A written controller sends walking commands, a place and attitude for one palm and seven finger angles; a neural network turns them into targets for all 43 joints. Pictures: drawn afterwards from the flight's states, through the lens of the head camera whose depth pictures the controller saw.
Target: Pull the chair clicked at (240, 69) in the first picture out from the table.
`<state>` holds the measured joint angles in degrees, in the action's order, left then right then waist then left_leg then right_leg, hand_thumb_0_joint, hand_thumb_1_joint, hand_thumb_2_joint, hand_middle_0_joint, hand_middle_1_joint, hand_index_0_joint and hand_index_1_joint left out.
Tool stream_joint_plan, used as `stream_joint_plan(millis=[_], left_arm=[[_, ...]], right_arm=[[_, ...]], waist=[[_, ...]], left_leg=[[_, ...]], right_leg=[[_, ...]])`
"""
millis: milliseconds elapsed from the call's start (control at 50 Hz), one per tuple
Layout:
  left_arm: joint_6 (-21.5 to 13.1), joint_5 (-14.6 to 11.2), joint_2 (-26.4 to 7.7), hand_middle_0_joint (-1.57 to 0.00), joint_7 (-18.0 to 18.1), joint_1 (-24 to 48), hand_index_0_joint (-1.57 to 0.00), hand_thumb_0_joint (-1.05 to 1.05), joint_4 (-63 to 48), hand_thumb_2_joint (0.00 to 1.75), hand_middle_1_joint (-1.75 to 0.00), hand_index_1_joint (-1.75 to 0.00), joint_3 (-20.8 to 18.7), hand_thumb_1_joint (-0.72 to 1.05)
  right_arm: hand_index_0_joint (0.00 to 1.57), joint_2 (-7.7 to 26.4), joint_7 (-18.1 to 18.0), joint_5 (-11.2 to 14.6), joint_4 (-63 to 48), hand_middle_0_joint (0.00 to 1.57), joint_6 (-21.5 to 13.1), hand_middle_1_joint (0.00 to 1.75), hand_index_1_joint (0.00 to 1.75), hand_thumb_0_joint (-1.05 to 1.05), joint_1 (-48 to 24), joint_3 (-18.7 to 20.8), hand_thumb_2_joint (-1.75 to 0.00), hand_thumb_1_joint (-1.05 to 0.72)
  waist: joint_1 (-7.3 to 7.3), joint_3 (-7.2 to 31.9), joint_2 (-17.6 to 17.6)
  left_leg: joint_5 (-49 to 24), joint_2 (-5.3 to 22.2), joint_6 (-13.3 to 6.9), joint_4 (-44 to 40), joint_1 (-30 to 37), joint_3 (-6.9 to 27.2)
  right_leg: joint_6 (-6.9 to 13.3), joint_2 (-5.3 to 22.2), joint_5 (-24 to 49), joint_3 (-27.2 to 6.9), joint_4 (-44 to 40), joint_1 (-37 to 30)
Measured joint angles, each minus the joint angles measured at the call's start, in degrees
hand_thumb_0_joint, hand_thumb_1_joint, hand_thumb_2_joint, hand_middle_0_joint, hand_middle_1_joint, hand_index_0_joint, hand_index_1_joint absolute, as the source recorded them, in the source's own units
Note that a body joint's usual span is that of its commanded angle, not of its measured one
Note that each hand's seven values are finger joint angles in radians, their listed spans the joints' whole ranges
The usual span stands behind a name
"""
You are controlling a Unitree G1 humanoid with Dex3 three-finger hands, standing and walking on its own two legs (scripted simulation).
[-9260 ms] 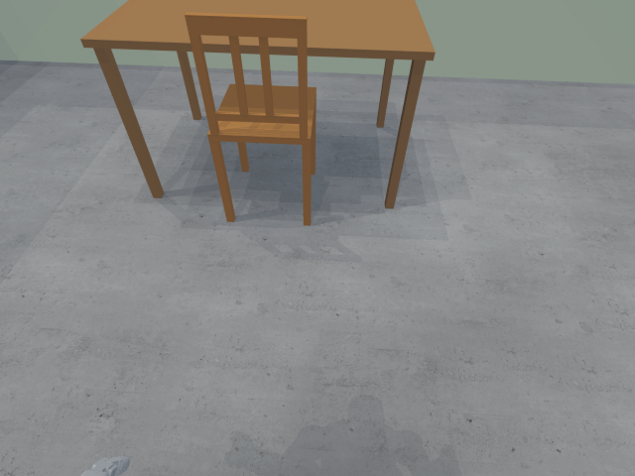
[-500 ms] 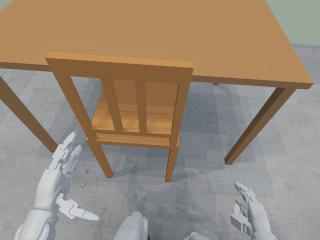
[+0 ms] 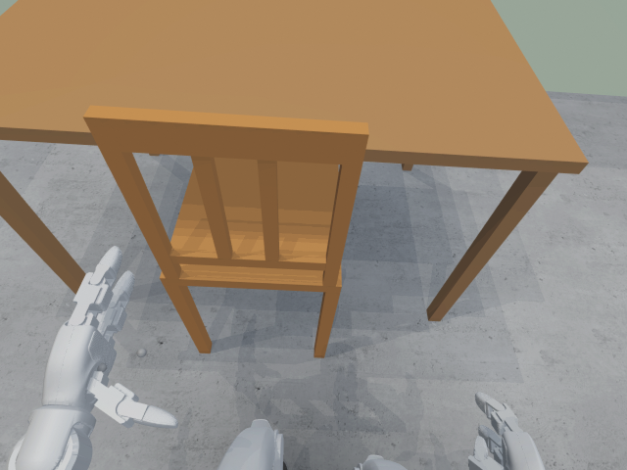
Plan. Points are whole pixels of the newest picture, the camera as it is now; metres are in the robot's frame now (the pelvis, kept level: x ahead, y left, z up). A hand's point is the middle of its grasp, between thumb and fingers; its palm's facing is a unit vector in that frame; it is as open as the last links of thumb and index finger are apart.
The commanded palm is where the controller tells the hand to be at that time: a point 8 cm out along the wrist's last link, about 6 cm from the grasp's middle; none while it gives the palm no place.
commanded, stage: raise the hand toward the chair's back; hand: left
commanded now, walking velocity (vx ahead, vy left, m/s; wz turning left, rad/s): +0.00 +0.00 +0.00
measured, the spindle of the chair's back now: (215, 211) +0.50 +0.19 -0.02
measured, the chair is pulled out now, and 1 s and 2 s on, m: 0.00 0.00 0.00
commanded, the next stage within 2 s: aim the fingers beside a spindle in 0.20 s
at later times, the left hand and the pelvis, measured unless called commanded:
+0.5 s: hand (161, 344) +0.25 +0.19 +0.03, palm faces +0.00 -1.00 -0.04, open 16.9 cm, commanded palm +0.24 +0.25 +0.04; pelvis +0.01 -0.01 +0.00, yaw +0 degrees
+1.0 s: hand (184, 314) +0.30 +0.18 +0.01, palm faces +0.00 -1.00 -0.04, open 16.9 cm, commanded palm +0.29 +0.23 +0.02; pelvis +0.01 -0.02 -0.02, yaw -1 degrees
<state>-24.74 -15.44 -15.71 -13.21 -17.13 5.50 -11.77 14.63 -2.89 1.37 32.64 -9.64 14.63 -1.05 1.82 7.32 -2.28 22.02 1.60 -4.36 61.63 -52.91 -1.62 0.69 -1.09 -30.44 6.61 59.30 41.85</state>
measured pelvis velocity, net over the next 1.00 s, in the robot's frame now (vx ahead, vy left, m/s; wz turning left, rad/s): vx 0.01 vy -0.02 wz -0.01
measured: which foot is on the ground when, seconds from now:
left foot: down 0.00-1.00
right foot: down 0.00-1.00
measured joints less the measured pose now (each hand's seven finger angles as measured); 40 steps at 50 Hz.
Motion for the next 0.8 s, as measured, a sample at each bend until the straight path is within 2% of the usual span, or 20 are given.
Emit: stream_joint_plan(millis=[180,400,540,800], left_arm=[[2.12,-0.75,-0.08,-0.06,-1.66,-0.13,-0.06,-0.01,0.57,0.3,-0.08,-0.08,0.51,-0.5],[0.83,-0.82,0.32,-0.06,-2.19,1.64,-0.06,-0.01,2.29,0.3,-0.08,-0.08,0.04,-0.5],[0.69,-0.62,0.51,-0.06,-2.43,3.33,-0.06,-0.01,3.21,0.3,-0.08,-0.08,0.67,-0.5],[0.23,-0.34,0.25,-0.06,-1.81,7.44,-0.06,-0.01,7.28,0.3,-0.08,-0.08,-0.52,-0.5]], right_arm=[[0.21,-0.42,0.03,0.42,-0.38,0.2,0.0,0.3,0.3,0.02,-1.31,-0.36,-0.9,-0.9],[0.21,-0.55,0.01,0.17,-0.15,0.2,-0.35,0.3,0.3,0.01,-2.28,-0.55,-0.9,-0.9],[0.21,-0.24,-0.03,-0.04,0.14,0.2,-0.24,0.3,0.3,0.01,-2.4,-0.17,-0.9,-0.9],[0.21,-0.19,0.36,-0.24,0.9,0.2,1.34,0.3,0.3,0.01,-2.07,0.13,-0.9,-0.9]], waist=[[-0.4,-0.1,-0.72],[-0.88,0.24,-0.52],[-0.7,0.31,-0.58],[-0.19,0.71,-0.45]], left_leg=[[0.07,0.14,0.22,-0.12,0.22,0.09],[0.84,0.19,0.76,0.91,-0.77,0.76],[1.43,0.33,0.97,1.74,-1.79,0.73],[2.29,0.75,1.33,3.28,-4.17,0.45]], right_leg=[[0.21,-0.18,-0.09,0.02,-0.13,-0.18],[0.71,-0.35,-1.06,0.62,0.72,0.51],[0.9,-0.45,-1.69,0.54,1.63,1.58],[1.28,-0.72,-2.7,0.18,3.61,4.3]])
